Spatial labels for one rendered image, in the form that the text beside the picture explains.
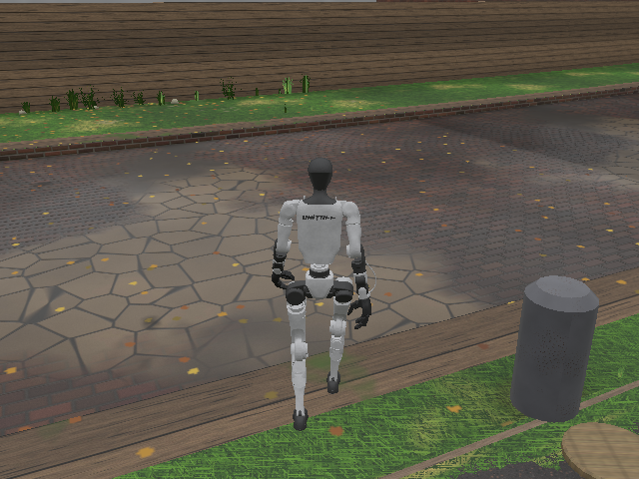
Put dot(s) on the robot shin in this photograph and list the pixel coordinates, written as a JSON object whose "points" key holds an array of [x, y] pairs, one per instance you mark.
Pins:
{"points": [[336, 351], [299, 380]]}

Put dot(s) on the robot right hand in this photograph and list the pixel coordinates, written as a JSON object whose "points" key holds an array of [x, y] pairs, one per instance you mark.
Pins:
{"points": [[366, 311]]}

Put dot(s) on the robot left shin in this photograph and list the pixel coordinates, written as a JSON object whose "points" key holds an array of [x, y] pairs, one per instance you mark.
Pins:
{"points": [[299, 380]]}

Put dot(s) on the left robot upper arm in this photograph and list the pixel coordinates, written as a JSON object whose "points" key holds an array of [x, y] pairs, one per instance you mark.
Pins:
{"points": [[288, 211]]}

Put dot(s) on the robot right forearm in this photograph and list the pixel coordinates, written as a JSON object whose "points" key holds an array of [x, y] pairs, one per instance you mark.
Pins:
{"points": [[360, 276]]}

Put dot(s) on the robot left hand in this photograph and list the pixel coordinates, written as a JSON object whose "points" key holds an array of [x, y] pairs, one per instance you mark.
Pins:
{"points": [[285, 274]]}

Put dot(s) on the robot right shin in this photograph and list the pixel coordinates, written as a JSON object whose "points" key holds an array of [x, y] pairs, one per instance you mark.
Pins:
{"points": [[336, 351]]}

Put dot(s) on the right robot upper arm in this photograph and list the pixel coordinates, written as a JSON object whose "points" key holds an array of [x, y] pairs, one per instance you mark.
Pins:
{"points": [[351, 212]]}

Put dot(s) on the robot left forearm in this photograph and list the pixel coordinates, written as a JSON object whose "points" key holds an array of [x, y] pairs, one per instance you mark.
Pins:
{"points": [[279, 260]]}

